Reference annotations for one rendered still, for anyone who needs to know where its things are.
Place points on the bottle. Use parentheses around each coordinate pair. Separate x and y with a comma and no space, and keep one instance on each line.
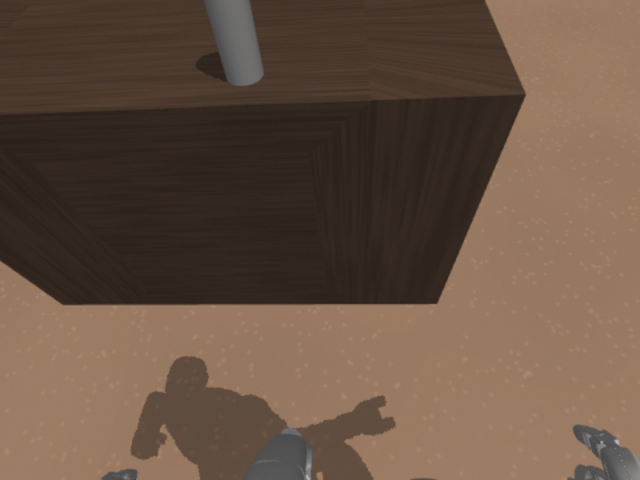
(235,35)

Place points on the right robot hand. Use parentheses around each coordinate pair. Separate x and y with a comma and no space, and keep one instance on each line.
(618,463)

